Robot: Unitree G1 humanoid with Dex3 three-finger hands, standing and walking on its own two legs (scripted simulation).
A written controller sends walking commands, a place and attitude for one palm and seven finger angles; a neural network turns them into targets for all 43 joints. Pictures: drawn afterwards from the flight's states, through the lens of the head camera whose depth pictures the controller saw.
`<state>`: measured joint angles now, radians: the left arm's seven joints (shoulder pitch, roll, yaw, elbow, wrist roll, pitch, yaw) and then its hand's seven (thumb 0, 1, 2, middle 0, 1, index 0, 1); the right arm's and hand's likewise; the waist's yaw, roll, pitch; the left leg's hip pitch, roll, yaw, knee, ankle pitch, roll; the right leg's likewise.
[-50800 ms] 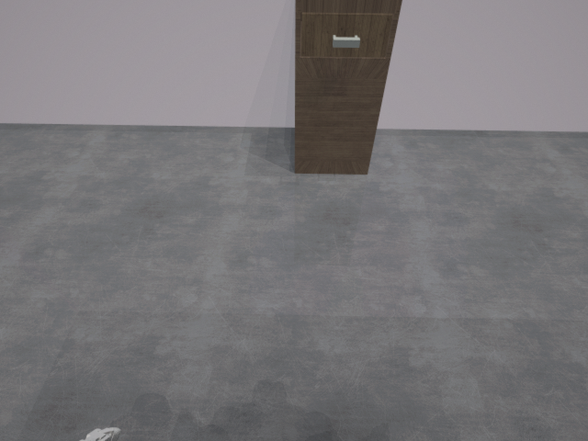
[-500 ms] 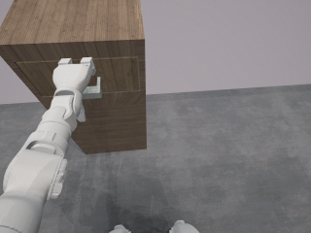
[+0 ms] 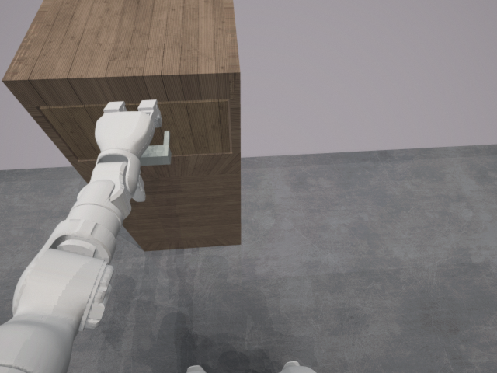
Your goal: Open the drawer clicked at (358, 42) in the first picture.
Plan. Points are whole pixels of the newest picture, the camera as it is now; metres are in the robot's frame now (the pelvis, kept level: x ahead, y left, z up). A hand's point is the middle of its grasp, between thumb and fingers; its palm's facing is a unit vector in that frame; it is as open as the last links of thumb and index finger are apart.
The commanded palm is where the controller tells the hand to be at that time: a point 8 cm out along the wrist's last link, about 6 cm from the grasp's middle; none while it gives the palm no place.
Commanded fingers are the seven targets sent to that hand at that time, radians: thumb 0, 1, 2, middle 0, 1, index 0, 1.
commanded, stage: move the hooked fingers above the handle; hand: left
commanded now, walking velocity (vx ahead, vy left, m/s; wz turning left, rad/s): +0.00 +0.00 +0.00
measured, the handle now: (145, 146) +0.55 +0.18 -0.03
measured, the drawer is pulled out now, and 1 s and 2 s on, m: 0.00 0.00 0.00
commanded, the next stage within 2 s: lower the fingers behind the handle in 0.14 s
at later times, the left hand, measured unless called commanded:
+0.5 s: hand (133, 162) +0.48 +0.18 +0.01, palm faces -0.08 -0.02 -1.00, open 13.9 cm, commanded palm +0.48 +0.18 +0.07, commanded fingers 0.00 -0.50 0.30 -0.30 -1.20 -0.30 -1.20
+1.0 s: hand (141, 169) +0.49 +0.17 -0.02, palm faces -0.06 -0.01 -1.00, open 13.9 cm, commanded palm +0.48 +0.17 +0.03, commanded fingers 0.00 -0.50 0.30 -0.30 -1.20 -0.30 -1.20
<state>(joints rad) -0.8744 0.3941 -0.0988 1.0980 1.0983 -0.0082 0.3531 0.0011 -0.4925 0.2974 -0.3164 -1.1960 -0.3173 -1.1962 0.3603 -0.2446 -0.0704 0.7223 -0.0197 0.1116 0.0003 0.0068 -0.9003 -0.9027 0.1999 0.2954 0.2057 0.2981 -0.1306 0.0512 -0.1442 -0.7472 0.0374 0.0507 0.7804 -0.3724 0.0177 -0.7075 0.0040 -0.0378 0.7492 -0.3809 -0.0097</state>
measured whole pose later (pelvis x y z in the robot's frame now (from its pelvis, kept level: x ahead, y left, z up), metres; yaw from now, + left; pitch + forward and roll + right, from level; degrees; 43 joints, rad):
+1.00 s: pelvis -0.02 +0.00 -0.02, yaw +0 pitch +23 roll -2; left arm -0.91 0.42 -0.07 1.19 1.13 0.00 0.42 0.00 -0.49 0.30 -0.31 -1.19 -0.31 -1.20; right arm 0.36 -0.24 -0.06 0.73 -0.04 0.09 0.00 0.01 -0.90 -0.90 0.20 0.30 0.21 0.30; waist -0.17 0.06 -0.16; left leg -0.93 0.04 0.04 0.93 -0.41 0.03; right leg -0.88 0.01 -0.04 0.89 -0.42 -0.01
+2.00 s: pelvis -0.06 +0.01 -0.06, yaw -1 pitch +27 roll -3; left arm -1.10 0.51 -0.08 1.23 1.11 0.04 0.34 0.00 -0.49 0.30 -0.31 -1.27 -0.31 -1.27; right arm 0.39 -0.25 0.00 0.68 -0.01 0.06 -0.04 0.01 -0.90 -0.90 0.20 0.30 0.21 0.30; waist -0.22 0.07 -0.15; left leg -1.17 0.05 0.03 1.12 -0.41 0.04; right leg -1.12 0.01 -0.05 1.07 -0.42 0.00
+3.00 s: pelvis +0.01 +0.00 +0.00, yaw +1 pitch +18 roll -1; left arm -0.79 0.38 -0.11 1.01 1.08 0.02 0.33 0.00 -0.49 0.30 -0.32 -1.20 -0.32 -1.20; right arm 0.32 -0.24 -0.08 0.71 -0.01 0.13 0.00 0.01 -0.90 -0.90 0.20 0.30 0.21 0.30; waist -0.09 0.06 -0.14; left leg -0.70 0.03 0.03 0.76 -0.38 0.01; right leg -0.65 0.01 -0.04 0.73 -0.40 -0.01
